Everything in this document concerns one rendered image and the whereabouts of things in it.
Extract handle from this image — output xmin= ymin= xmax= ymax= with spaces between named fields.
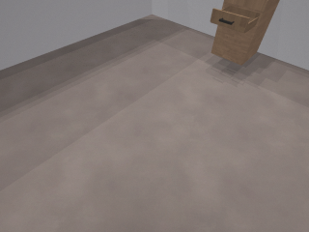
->
xmin=218 ymin=18 xmax=234 ymax=25

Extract drawer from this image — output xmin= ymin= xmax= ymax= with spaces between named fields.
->
xmin=210 ymin=5 xmax=261 ymax=34

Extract cabinet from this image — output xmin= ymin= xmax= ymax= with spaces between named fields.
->
xmin=211 ymin=0 xmax=280 ymax=66

